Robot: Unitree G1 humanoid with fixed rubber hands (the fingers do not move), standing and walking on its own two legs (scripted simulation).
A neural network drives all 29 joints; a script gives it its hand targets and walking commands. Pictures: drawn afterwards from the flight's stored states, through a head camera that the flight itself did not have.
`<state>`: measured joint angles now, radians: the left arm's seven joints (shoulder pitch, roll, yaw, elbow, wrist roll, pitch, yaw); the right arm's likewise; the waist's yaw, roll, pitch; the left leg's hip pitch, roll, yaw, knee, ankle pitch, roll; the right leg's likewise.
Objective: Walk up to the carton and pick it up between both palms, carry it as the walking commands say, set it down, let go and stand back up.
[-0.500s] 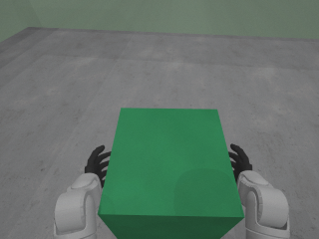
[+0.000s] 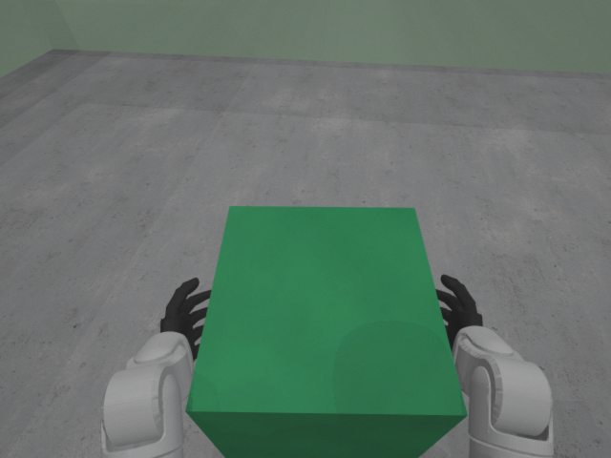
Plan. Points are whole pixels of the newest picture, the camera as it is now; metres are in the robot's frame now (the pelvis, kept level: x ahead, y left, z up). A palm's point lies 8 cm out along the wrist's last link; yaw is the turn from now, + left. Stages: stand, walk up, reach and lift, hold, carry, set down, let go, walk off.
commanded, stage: carry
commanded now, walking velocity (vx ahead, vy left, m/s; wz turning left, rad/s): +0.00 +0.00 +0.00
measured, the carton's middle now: (320, 342) +0.29 +0.00 +0.01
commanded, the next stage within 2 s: hold in 0.28 s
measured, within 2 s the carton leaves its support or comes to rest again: neither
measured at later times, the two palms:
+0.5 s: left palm (187, 363) +0.25 +0.17 +0.03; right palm (448, 353) +0.26 -0.17 +0.03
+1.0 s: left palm (187, 350) +0.27 +0.17 +0.04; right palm (450, 347) +0.26 -0.17 +0.05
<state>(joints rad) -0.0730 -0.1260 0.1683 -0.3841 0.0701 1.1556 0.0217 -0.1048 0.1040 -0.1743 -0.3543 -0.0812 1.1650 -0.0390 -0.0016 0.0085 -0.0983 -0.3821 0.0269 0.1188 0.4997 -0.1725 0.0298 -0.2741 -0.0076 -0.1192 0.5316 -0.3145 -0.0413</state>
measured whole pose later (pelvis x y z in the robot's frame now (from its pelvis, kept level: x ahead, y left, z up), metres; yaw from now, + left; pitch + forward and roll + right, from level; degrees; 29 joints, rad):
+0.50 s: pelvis +0.00 -0.01 +0.01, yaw -5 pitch -3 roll +1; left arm 0.00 -0.02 0.11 -0.08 0.11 0.70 0.01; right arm -0.09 0.06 -0.07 0.04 -0.11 0.69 -0.03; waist 0.07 -0.03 0.08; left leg -0.20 0.01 0.06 0.41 -0.16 0.01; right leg -0.14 0.02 -0.04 0.48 -0.29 -0.05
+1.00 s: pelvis -0.02 +0.01 +0.01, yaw -6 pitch -9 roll +0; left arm -0.21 -0.14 0.28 0.12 0.21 0.75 -0.01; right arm -0.29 0.08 -0.25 0.29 -0.19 0.67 0.04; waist 0.04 -0.03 0.10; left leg -0.12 0.00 0.04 0.41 -0.15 0.02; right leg -0.04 0.02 -0.02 0.44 -0.25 -0.04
